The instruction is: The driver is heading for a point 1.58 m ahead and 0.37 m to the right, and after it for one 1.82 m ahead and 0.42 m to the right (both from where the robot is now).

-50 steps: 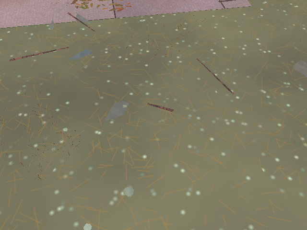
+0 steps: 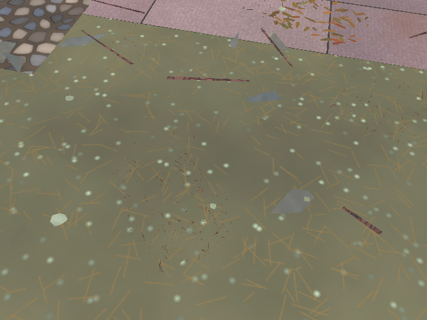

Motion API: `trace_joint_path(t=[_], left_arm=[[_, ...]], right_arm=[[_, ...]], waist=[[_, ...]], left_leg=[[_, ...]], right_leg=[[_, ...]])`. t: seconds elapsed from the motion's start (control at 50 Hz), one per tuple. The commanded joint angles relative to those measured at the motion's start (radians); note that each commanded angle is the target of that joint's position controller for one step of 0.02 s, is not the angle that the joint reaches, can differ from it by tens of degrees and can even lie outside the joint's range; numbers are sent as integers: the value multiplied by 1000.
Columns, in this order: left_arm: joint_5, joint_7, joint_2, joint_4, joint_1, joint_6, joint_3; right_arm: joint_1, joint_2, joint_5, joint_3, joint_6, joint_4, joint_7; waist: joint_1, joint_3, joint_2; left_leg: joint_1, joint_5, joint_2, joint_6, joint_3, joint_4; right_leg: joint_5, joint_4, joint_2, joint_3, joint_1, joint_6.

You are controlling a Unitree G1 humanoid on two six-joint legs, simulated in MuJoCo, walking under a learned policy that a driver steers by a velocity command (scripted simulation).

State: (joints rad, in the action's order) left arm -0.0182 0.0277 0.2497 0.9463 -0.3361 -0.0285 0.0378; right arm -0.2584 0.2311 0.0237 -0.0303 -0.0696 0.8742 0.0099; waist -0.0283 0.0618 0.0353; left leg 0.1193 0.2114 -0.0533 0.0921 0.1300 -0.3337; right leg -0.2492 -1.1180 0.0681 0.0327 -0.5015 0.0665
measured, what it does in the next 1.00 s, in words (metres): walks ahead, turning right: right foot, then left foot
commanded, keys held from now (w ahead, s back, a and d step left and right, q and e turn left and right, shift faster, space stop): w+e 0.70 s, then w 0.28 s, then w+q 0.02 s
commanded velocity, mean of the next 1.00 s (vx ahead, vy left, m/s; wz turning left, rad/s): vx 0.49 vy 0.00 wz -0.44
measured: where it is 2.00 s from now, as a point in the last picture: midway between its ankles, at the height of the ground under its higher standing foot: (289, 188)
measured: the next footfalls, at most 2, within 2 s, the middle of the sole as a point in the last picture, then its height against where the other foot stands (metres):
right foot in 0.34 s outside the picture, level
left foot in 0.84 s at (230, 262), level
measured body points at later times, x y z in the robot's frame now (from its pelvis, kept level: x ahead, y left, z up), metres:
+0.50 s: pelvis +0.27 -0.04 -0.01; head +0.30 -0.05 +0.44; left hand +0.41 +0.21 -0.14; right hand +0.30 -0.32 -0.13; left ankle +0.26 +0.11 -0.65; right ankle +0.28 -0.08 -0.75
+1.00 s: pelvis +0.56 -0.07 -0.01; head +0.58 -0.07 +0.44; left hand +0.73 +0.14 -0.14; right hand +0.52 -0.36 -0.12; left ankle +0.63 -0.02 -0.75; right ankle +0.43 -0.14 -0.66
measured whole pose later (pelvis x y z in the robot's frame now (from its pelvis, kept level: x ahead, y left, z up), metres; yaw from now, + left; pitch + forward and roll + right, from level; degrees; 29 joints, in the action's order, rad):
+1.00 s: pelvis +0.56 -0.07 -0.01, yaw -29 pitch +0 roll +0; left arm -0.03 0.02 0.29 0.87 -0.31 -0.05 0.05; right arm -0.24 0.26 0.03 -0.03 -0.07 0.81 0.01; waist -0.02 0.04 0.04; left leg 0.27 0.18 -0.04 0.06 0.05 -0.44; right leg -0.34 -1.12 -0.05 0.07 -0.38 0.08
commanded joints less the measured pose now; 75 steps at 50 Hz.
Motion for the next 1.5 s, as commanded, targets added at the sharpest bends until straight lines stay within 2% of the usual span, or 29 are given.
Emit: trace_joint_path(t=[0.02,0.1,0.22,0.28,0.32,0.34,0.36,0.38,0.42,0.44,0.5,0.62,0.74,0.82,0.84,0.86,0.88,0.9,0.92,0.98,1.06,1.22,1.28,1.32,1.34,1.36,1.38,1.42,1.5], left_arm=[[-4,14,43,-32,-17,13,19],[-5,26,25,-88,137,8,12],[-12,36,5,-167,305,4,-12],[-15,25,43,-145,194,10,4],[-19,13,103,-91,-3,0,34],[-30,-2,164,-63,-129,-3,62],[-20,-15,270,-91,-68,12,93],[12,-12,275,-91,-83,18,97],[15,-25,166,-84,8,12,72],[11,-29,134,-85,46,2,61],[17,-28,135,-89,59,-31,53],[19,-22,168,-75,-54,-34,64],[3,-35,179,-73,-130,-28,65],[0,-38,198,-82,-62,-43,63],[4,-31,178,-85,-62,-50,55],[22,-27,88,-116,-120,-56,32],[27,-25,94,-107,-227,-52,34],[-4,-32,142,-84,-177,-38,37],[-12,-22,140,-98,-75,-37,35],[-22,-3,102,-115,-24,-22,25],[-35,8,75,-149,61,-14,10],[-11,5,47,-243,345,-29,-25],[-5,-8,76,-249,321,-43,-16],[-15,-25,118,-197,149,-63,5],[-39,-40,190,-183,0,-75,26],[-49,-48,284,-186,-50,-61,49],[-29,-46,228,-185,-23,-45,45],[-15,-37,96,-200,89,-50,14],[-3,-38,71,-170,73,-82,12]], right_arm=[[-55,101,-7,-23,-32,-17,-9],[-109,77,-4,-13,-34,13,-18],[-188,111,-5,-11,-23,67,-43],[-171,160,1,-22,-7,71,-62],[-139,187,8,-30,8,52,-57],[-107,185,2,-31,6,29,-46],[-136,69,-8,-15,-6,-40,-25],[-54,143,-5,-24,-21,-81,-18],[-11,137,-14,-18,-45,-96,-13],[-3,133,-2,-20,-34,-95,-15],[-39,103,31,-13,23,-94,-5],[195,95,20,-4,39,-189,4],[333,109,8,6,20,-249,12],[61,169,8,-22,-4,-168,-4],[-76,204,19,-35,-16,-137,-16],[-201,287,42,-52,-19,-136,-29],[-181,325,26,-70,0,-106,-20],[-75,228,10,-54,8,-132,-11],[-13,156,1,-38,5,-142,-5],[-19,117,4,-23,-15,-96,-5],[-105,128,-20,-27,-31,-42,5],[-220,162,-15,-44,-11,11,-2],[-203,181,-10,-53,-3,6,-8],[-179,176,-17,-55,-2,-2,-6],[-157,133,-28,-45,-8,-35,-3],[-228,36,-52,-26,-5,-76,-7],[-233,126,-24,-45,13,-59,-15],[-158,108,-9,-49,25,-51,1],[-112,83,12,-53,62,-67,28]], waist=[[5,15,-115],[26,52,-104],[54,59,-93],[-10,-30,-139],[-99,-143,-137],[-171,-205,-53],[-67,-269,222],[-105,-306,58],[-22,-62,-82],[20,-20,-111],[66,-37,-75],[-13,-16,9],[-70,-27,40],[69,-114,26],[132,-200,-18],[141,-339,-165],[70,-373,-366],[43,-197,-164],[52,-95,-58],[17,-41,-114],[12,-44,-127],[81,-20,-123],[53,-35,-132],[-26,-109,-74],[-90,-226,31],[-67,-320,230],[-45,-273,148],[-1,-81,34],[39,-51,70]], left_leg=[[-26,-323,264,21,-113,202],[-57,-437,245,8,-19,205],[-191,-765,276,-9,74,132],[-259,-1158,301,-24,107,-93],[-176,-1044,311,-8,99,-425],[-4,-734,261,-20,120,-732],[461,271,24,-86,73,-1139],[616,273,8,-78,-159,-1227],[616,133,121,-68,-185,-1033],[557,125,148,-78,-188,-946],[444,109,156,-121,-160,-821],[520,-122,140,-157,-122,-508],[509,-172,87,-121,-125,-295],[113,-94,25,-42,-107,-141],[-89,-72,100,-9,-172,-118],[-316,103,358,58,-514,-88],[-367,156,483,164,-933,74],[-230,288,453,160,-851,86],[-104,252,396,143,-686,97],[22,-60,278,90,-422,137],[-2,-262,249,134,-361,162],[9,-365,209,108,-332,115],[-4,-380,230,85,-388,36],[57,-394,169,50,-361,-166],[175,-232,100,22,-300,-413],[453,278,-37,-11,-172,-679],[538,324,10,0,-188,-808],[535,171,87,-7,-207,-818],[495,67,120,-44,-179,-799]], right_leg=[[97,-10,24,8,-122,-7],[227,142,11,-36,-202,-17],[226,451,-52,-175,-115,27],[78,467,-139,-219,43,94],[6,548,-175,-171,292,159],[-44,654,-83,-21,493,217],[36,706,223,529,798,368],[51,812,268,700,813,440],[137,877,220,474,544,340],[228,883,158,392,449,292],[417,897,67,260,331,260],[418,897,1,234,358,185],[505,818,41,291,510,156],[739,587,26,259,478,84],[628,385,-30,213,387,64],[230,79,-120,130,197,34],[-269,-106,-227,83,-14,16],[-199,-176,-145,115,-97,23],[-121,-143,-112,106,-92,20],[-62,-20,-58,79,-30,5],[-10,85,-18,-6,-93,-35],[166,490,-50,-65,4,-91],[106,568,-66,-43,111,-68],[100,686,-68,-28,373,-32],[-37,732,120,160,579,19],[-168,820,369,518,778,104],[-263,858,383,627,688,140],[-144,902,279,367,488,107],[180,947,198,110,398,75]])
Velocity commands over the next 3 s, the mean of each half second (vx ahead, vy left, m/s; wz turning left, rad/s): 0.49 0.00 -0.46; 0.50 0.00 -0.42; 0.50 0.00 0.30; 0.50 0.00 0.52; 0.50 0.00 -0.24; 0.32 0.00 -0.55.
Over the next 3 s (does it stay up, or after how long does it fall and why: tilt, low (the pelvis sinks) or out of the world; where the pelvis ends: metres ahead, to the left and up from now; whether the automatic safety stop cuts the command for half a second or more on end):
stays up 1.52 -0.28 -0.02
